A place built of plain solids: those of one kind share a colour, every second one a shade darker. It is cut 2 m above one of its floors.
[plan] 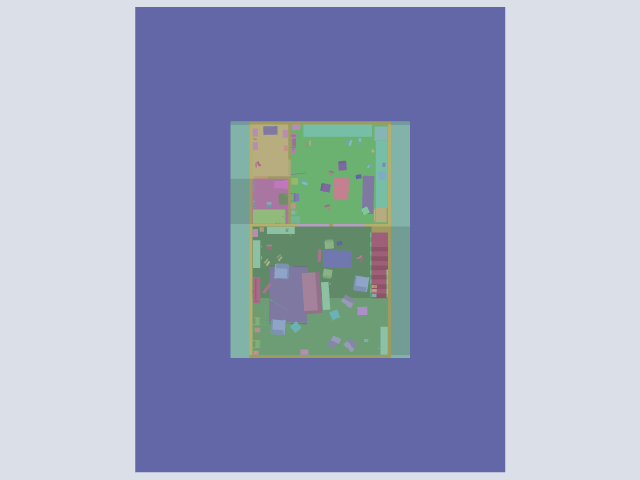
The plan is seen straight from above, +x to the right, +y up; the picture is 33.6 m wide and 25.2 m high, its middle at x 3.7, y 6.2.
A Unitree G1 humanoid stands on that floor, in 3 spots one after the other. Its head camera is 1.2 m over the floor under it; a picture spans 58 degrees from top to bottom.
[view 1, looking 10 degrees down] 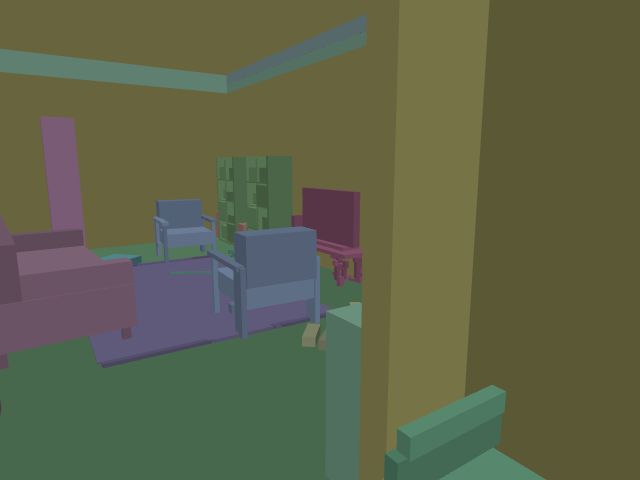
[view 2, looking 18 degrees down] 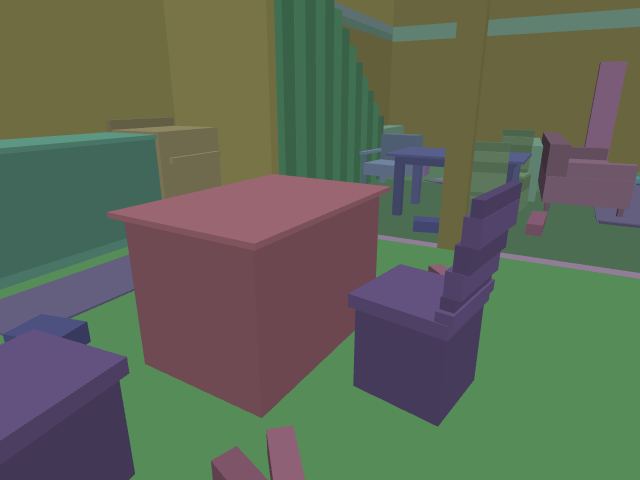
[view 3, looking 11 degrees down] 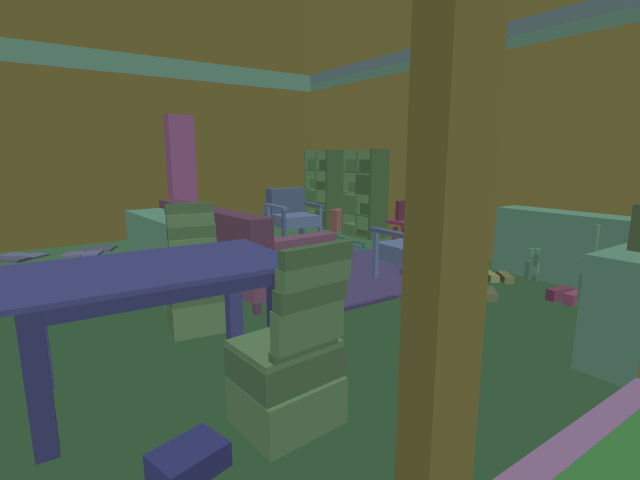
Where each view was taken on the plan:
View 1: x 3.35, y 7.91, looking -124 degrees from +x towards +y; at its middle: tv_stand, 5.38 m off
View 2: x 3.62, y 10.57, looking -62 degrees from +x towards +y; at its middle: kitchen_table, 1.88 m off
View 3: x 5.21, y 7.71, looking -125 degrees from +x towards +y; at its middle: sofa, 4.03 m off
